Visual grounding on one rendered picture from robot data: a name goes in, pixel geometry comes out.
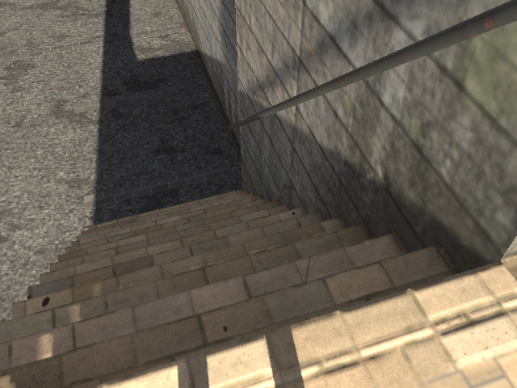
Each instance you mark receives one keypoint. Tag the stairs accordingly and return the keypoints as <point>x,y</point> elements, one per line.
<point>145,290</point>

